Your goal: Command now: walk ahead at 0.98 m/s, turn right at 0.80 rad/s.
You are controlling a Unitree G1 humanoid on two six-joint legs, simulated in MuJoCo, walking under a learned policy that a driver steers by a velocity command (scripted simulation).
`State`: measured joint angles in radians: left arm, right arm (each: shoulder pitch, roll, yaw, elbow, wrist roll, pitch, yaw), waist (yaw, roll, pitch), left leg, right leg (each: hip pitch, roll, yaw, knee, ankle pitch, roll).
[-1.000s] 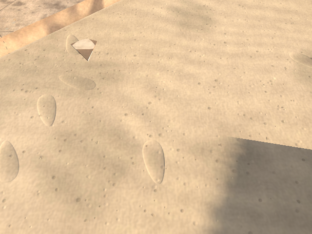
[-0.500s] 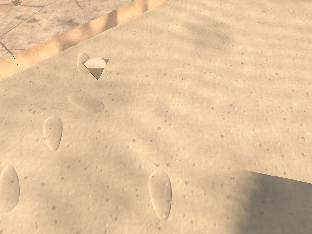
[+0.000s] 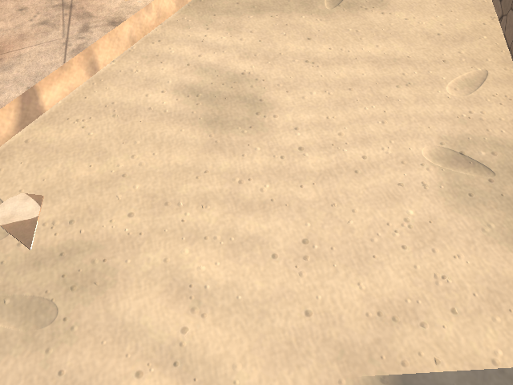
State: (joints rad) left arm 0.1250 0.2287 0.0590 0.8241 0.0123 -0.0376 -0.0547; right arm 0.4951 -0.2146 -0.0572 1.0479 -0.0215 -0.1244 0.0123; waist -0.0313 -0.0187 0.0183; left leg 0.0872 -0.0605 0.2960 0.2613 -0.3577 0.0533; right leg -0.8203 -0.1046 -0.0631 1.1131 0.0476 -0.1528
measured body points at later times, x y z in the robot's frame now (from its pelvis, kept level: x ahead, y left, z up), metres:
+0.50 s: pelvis +0.45 -0.04 +0.00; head +0.48 -0.05 +0.45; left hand +0.52 +0.24 -0.12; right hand +0.63 -0.32 -0.05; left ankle +0.72 +0.06 -0.68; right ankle +0.29 -0.02 -0.73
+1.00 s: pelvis +0.87 -0.21 -0.01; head +0.90 -0.23 +0.44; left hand +1.22 -0.22 -0.04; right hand +0.63 -0.36 -0.13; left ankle +0.76 +0.00 -0.73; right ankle +0.95 -0.39 -0.72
